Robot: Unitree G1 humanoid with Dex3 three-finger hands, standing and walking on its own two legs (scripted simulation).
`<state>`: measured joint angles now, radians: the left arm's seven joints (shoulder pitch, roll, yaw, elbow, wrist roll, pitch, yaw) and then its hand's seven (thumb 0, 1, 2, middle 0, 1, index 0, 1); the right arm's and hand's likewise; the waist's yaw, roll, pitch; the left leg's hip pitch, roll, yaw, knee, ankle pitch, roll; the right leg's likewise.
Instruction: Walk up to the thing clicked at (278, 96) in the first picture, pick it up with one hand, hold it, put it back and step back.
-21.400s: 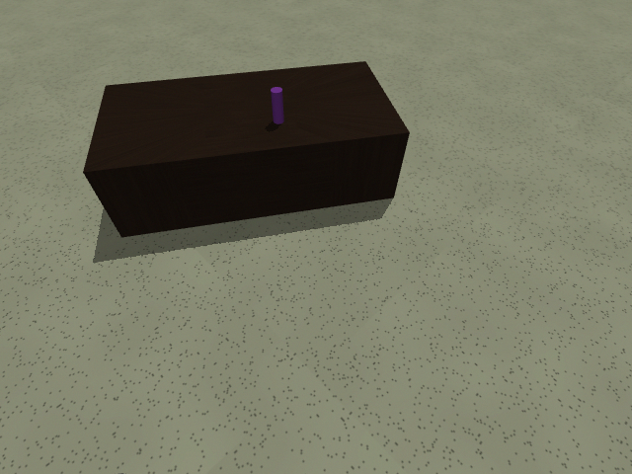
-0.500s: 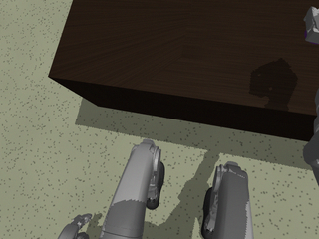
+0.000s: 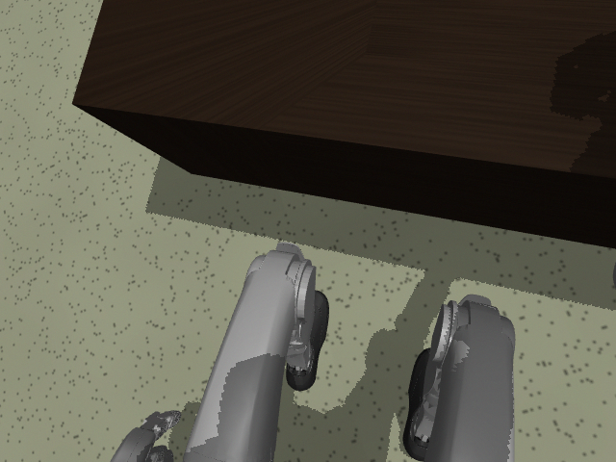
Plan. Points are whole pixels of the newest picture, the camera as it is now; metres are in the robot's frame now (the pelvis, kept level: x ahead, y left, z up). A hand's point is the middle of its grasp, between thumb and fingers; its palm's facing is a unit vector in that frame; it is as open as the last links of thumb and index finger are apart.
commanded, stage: lower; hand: right
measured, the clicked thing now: out of the picture +0.61 -0.22 +0.04
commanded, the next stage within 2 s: loosen in 0.82 s
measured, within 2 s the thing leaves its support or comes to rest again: neither
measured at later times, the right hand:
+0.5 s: hand out of the picture +0.62 -0.21 -0.01, palm faces +0.19 +0.98 -0.03, open 6.0 cm
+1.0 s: hand out of the picture +0.62 -0.20 -0.03, palm faces +0.19 +0.98 -0.04, open 6.0 cm
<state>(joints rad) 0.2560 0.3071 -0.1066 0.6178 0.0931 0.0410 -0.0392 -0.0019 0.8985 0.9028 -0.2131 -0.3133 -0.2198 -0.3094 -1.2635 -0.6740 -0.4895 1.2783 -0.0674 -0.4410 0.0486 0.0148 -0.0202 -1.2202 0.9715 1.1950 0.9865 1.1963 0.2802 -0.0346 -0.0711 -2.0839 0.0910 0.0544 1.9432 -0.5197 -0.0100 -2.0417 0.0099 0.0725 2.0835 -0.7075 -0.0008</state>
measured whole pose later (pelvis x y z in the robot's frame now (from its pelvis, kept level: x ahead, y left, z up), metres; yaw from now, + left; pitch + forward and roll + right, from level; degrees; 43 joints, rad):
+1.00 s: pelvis +0.00 +0.00 -0.04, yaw +1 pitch +37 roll +7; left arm 0.26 0.33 -0.14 0.58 0.11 0.07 -0.05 0.00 0.88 0.91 -0.22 -0.31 -0.21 -0.31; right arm -1.26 -0.69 -0.47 1.21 -0.08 -0.41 0.02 0.02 -0.03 -1.21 0.97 1.19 0.99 1.19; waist 0.30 -0.03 -0.03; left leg -2.18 0.10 0.06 2.06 -0.52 -0.02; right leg -2.16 0.02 0.09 2.22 -0.72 -0.01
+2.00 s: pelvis +0.00 +0.00 -0.03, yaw +1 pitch +38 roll +7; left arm 0.27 0.32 -0.14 0.56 0.08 0.10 -0.03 0.00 0.87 0.91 -0.22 -0.30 -0.21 -0.31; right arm -1.27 -0.78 -0.52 1.12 -0.09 -0.31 0.06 0.00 0.02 -0.39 0.55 0.44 0.54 0.44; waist 0.30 -0.04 -0.03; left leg -2.14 0.09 0.06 2.02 -0.53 -0.02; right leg -2.11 0.01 0.09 2.18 -0.73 -0.01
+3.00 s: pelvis +0.08 +0.00 +0.28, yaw -1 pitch +16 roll +3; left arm 0.32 0.24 -0.05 0.61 -0.05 0.09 0.09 0.00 0.90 0.90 -0.20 -0.30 -0.21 -0.29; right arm -0.26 -0.39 -0.22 0.77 -0.01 0.03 -0.13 -0.01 0.52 -0.07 0.07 0.06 0.07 0.06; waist 0.09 -0.01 -0.11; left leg -0.83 0.02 0.07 0.92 -0.37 -0.01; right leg -0.79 -0.05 0.03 1.03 -0.52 0.01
